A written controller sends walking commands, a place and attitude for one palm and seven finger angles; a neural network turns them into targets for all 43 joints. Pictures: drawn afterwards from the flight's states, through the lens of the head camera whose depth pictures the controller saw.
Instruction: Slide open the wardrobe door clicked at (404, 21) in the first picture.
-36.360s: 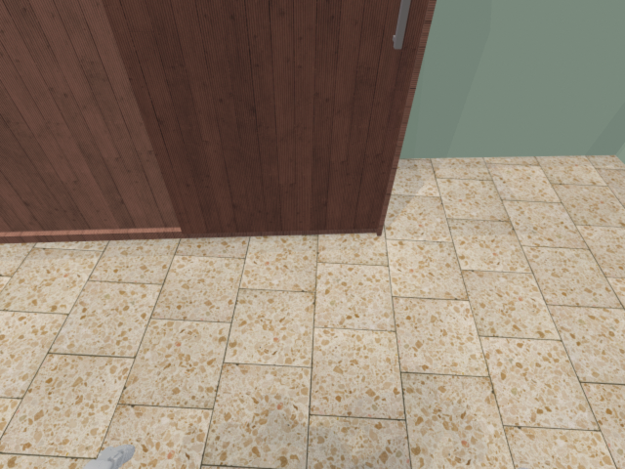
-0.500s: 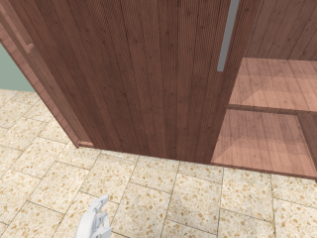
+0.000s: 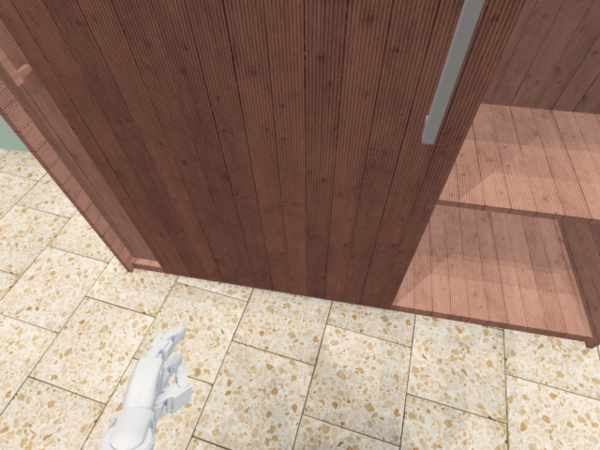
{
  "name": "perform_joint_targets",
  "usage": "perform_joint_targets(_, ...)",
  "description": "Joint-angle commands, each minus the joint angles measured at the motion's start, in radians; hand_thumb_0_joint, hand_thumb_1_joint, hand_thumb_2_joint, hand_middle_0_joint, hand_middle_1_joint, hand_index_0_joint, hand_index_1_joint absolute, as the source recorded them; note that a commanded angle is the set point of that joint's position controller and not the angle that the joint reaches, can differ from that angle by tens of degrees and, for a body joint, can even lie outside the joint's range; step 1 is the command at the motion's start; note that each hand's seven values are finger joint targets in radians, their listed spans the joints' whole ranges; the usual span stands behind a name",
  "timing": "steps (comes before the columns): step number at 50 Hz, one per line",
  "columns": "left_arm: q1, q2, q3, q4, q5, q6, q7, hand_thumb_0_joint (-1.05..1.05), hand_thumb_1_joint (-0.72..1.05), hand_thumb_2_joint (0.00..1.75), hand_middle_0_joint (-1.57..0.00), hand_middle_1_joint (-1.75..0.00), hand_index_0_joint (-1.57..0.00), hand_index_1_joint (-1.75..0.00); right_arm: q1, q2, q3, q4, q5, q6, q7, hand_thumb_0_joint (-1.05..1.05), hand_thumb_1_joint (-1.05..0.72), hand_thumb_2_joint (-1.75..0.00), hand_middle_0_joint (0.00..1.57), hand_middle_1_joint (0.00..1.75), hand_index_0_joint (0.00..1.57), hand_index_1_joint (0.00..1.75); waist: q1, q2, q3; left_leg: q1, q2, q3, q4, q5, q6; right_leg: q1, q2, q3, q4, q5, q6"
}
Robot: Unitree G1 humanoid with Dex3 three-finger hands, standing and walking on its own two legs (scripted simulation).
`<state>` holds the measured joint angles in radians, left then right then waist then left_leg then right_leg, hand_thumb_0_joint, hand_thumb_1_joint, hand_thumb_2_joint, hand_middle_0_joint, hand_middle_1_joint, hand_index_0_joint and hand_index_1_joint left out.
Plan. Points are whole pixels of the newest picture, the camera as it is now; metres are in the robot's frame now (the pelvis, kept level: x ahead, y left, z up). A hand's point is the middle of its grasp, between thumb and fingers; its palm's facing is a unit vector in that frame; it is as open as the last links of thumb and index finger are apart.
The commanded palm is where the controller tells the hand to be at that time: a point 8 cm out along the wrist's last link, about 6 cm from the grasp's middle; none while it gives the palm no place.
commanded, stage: stop stepping back and stand still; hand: right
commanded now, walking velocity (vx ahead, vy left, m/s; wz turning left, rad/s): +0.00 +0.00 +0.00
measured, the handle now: (449, 66) +0.61 -0.18 +0.18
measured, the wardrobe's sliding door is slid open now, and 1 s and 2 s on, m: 0.66 0.66 0.66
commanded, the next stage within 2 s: let the arm hang, fingers relaxed in 0.12 s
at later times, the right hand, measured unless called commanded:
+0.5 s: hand out of the picture +0.04 -0.19 -0.17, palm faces -0.03 +0.99 -0.17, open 7.4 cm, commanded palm none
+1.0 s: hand out of the picture -0.04 -0.22 -0.17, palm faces +0.03 +0.97 -0.23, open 7.4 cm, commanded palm none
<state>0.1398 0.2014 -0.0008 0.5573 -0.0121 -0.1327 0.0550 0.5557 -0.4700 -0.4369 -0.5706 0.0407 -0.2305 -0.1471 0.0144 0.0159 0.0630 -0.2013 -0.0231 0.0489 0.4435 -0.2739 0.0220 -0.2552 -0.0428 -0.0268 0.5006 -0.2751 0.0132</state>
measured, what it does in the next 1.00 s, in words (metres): stands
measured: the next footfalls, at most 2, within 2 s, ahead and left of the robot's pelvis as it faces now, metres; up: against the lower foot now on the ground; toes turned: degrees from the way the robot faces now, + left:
none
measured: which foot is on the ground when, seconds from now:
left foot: down 0.00-1.00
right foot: down 0.00-1.00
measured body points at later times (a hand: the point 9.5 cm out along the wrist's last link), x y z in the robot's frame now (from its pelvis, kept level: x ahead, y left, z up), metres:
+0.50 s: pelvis -0.03 -0.02 -0.01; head -0.01 -0.03 +0.44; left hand +0.07 +0.24 -0.13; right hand +0.04 -0.24 -0.15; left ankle -0.03 +0.10 -0.74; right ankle -0.01 -0.12 -0.74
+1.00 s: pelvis -0.03 -0.03 +0.00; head -0.02 -0.02 +0.45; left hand -0.02 +0.20 -0.16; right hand -0.04 -0.27 -0.15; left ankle -0.03 +0.10 -0.74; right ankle -0.01 -0.12 -0.74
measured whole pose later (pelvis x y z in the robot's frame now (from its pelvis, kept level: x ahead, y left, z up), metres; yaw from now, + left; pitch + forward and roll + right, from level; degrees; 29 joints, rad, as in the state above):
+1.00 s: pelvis -0.03 -0.03 +0.00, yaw -2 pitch +0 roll +0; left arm 0.28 0.17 0.00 1.07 0.02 0.01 0.02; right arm 0.28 -0.19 0.00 1.11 -0.02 0.01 -0.02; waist 0.00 -0.02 0.03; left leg -0.20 0.04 0.06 0.43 -0.23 -0.02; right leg -0.24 0.02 -0.02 0.44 -0.20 -0.03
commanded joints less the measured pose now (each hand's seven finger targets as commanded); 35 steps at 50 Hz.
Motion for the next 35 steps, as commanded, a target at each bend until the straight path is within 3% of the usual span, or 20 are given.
perform_joint_targets(1,-0.002,0.124,0.057,-0.122,-0.006,-0.005,0.018,0.0,0.9,0.9,-0.2,-0.3,-0.2,-0.3,0.093,-0.114,-0.142,-0.064,0.032,-0.026,-0.027,0.0,-0.9,-0.9,0.2,0.3,0.2,0.3,-0.002,0.001,-0.273,0.192,0.124,-0.104,-0.005,0.649,-0.006,0.046,-0.044,0.031,-0.001,0.436,-0.019)
perform_joint_targets(5,-0.014,0.132,0.052,-0.123,-0.005,0.007,0.031,0.0,0.9,0.9,-0.2,-0.3,-0.2,-0.3,0.056,-0.105,-0.103,-0.068,0.029,-0.01,-0.023,0.0,-0.9,-0.9,0.2,0.3,0.2,0.3,-0.004,-0.002,-0.247,0.145,0.111,-0.089,-0.012,0.566,-0.016,0.067,-0.052,0.042,-0.024,0.433,-0.029)
perform_joint_targets(7,-0.029,0.134,0.049,-0.122,-0.004,0.007,0.039,0.0,0.9,0.9,-0.2,-0.3,-0.2,-0.3,-0.006,-0.118,-0.091,-0.108,0.024,-0.008,-0.024,0.0,-0.9,-0.9,0.2,0.3,0.2,0.3,-0.006,-0.032,-0.233,0.13,0.112,-0.097,-0.022,0.522,-0.016,0.069,-0.05,0.046,-0.03,0.404,-0.035)
perform_joint_targets(10,-0.02,0.132,0.043,-0.114,0.002,0.003,0.043,0.0,0.9,0.9,-0.2,-0.3,-0.2,-0.3,-0.038,-0.109,-0.071,-0.095,0.015,-0.003,-0.029,0.0,-0.9,-0.9,0.2,0.3,0.2,0.3,-0.014,-0.024,-0.198,0.098,0.104,-0.1,-0.051,0.391,-0.016,0.058,-0.044,0.058,-0.051,0.317,-0.039)
perform_joint_targets(11,-0.082,0.317,0.084,0.078,-0.009,-0.037,-0.06,0.0,0.9,0.9,-0.2,-0.3,-0.2,-0.3,-0.125,0.03,0.336,0.646,-0.066,0.137,0.111,0.0,-0.9,-0.9,0.2,0.3,0.2,0.3,0.026,-0.04,-0.09,-0.045,0.192,-0.035,0.084,0.454,0.017,-0.034,-0.066,0.075,0.1,0.394,-0.039)
perform_joint_targets(12,-0.022,0.287,0.102,0.092,0.004,0.01,-0.061,0.0,0.9,0.9,-0.2,-0.3,-0.2,-0.3,-0.131,0.041,0.322,0.682,-0.077,0.2,0.137,0.0,-0.9,-0.9,0.2,0.3,0.2,0.3,0.016,-0.044,-0.146,-0.085,0.181,-0.088,0.036,0.325,0.026,0.012,-0.075,0.078,0.068,0.343,-0.031)
perform_joint_targets(14,0.009,0.26,0.082,0.09,0.014,0.051,-0.061,0.0,0.9,0.9,-0.2,-0.3,-0.2,-0.3,-0.165,0.058,0.32,0.742,-0.074,0.214,0.15,0.0,-0.9,-0.9,0.2,0.3,0.2,0.3,0.001,-0.037,-0.11,-0.115,0.154,-0.047,0.046,0.06,0.023,-0.08,-0.091,0.13,0.022,0.143,-0.065)
perform_joint_targets(15,0.006,0.255,0.07,0.089,0.023,0.066,-0.061,0.0,0.9,0.9,-0.2,-0.3,-0.2,-0.3,-0.199,0.058,0.329,0.794,-0.075,0.214,0.153,0.0,-0.9,-0.9,0.2,0.3,0.2,0.3,-0.005,0.01,-0.086,-0.108,0.135,-0.045,0.051,-0.007,0.023,-0.127,-0.088,0.156,0.001,0.099,-0.081)
perform_joint_targets(16,0.005,0.248,0.062,0.093,0.029,0.078,-0.062,0.0,0.9,0.9,-0.2,-0.3,-0.2,-0.3,-0.229,0.056,0.338,0.847,-0.076,0.217,0.153,0.0,-0.9,-0.9,0.2,0.3,0.2,0.3,-0.006,0.077,-0.066,-0.109,0.131,-0.049,0.044,-0.048,0.026,-0.145,-0.077,0.167,-0.005,0.064,-0.084)
perform_joint_targets(19,0.03,0.205,0.043,0.131,0.042,0.106,-0.058,0.0,0.9,0.9,-0.2,-0.3,-0.2,-0.3,-0.284,0.077,0.373,1.024,-0.074,0.227,0.148,0.0,-0.9,-0.9,0.2,0.3,0.2,0.3,-0.003,0.16,-0.08,-0.102,0.158,-0.097,-0.003,-0.047,0.041,-0.111,-0.035,0.144,0.013,0.085,-0.072)
perform_joint_targets(21,0.048,0.185,0.034,0.169,0.044,0.119,-0.054,0.0,0.9,0.9,-0.2,-0.3,-0.2,-0.3,-0.313,0.081,0.387,1.127,-0.069,0.235,0.141,0.0,-0.9,-0.9,0.2,0.3,0.2,0.3,0.004,0.116,-0.1,-0.091,0.166,-0.107,-0.011,-0.02,0.044,-0.071,-0.02,0.126,0.012,0.121,-0.062)
perform_joint_targets(25,0.046,0.167,0.018,0.241,0.042,0.123,-0.046,0.0,0.9,0.9,-0.2,-0.3,-0.2,-0.3,-0.288,0.096,0.404,1.306,-0.059,0.238,0.134,0.0,-0.9,-0.9,0.2,0.3,0.2,0.3,-0.019,-0.137,-0.118,0.013,0.124,-0.079,0.001,0.019,0.013,-0.079,-0.038,0.144,-0.08,0.121,-0.062)
perform_joint_targets(29,0.09,0.131,0.021,0.305,0.038,0.132,-0.034,0.0,0.9,0.9,-0.2,-0.3,-0.2,-0.3,-0.255,0.128,0.397,1.43,-0.056,0.235,0.13,0.0,-0.9,-0.9,0.2,0.3,0.2,0.3,-0.019,-0.218,-0.114,0.047,0.12,-0.067,-0.048,0.001,0.019,-0.084,-0.04,0.143,-0.111,0.024,-0.059)
perform_joint_targets(31,0.109,0.125,0.022,0.334,0.037,0.137,-0.032,0.0,0.9,0.9,-0.2,-0.3,-0.2,-0.3,-0.256,0.129,0.404,1.478,-0.053,0.235,0.131,0.0,-0.9,-0.9,0.2,0.3,0.2,0.3,-0.017,-0.205,-0.086,0.043,0.115,-0.063,-0.062,-0.025,0.02,-0.099,-0.04,0.149,-0.138,-0.041,-0.057)
perform_joint_targets(33,0.136,0.124,0.027,0.356,0.033,0.138,-0.029,0.0,0.9,0.9,-0.2,-0.3,-0.2,-0.3,-0.255,0.144,0.409,1.515,-0.054,0.232,0.131,0.0,-0.9,-0.9,0.2,0.3,0.2,0.3,-0.014,-0.108,-0.075,0.035,0.116,-0.059,-0.083,-0.021,0.017,-0.082,-0.049,0.153,-0.142,-0.03,-0.06)
perform_joint_targets(35,0.158,0.118,0.03,0.378,0.033,0.141,-0.028,0.0,0.9,0.9,-0.2,-0.3,-0.2,-0.3,-0.256,0.157,0.414,1.547,-0.054,0.233,0.13,0.0,-0.9,-0.9,0.2,0.3,0.2,0.3,-0.008,-0.064,-0.039,0.001,0.115,-0.061,-0.099,-0.058,0.017,-0.076,-0.048,0.154,-0.157,-0.07,-0.059)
